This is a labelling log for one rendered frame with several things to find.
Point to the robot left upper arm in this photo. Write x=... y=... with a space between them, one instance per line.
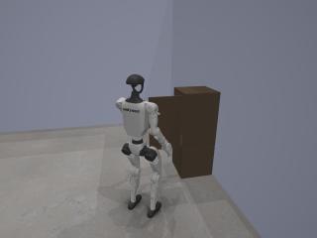
x=119 y=103

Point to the right robot forearm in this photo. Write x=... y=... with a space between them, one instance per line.
x=161 y=139

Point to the left robot foot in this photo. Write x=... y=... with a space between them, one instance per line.
x=132 y=204

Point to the robot left shin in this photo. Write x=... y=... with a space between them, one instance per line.
x=134 y=184

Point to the cupboard door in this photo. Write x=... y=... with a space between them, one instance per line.
x=169 y=120

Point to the robot right upper arm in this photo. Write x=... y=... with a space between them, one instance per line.
x=152 y=109

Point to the right robot hand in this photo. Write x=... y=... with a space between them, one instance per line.
x=167 y=149

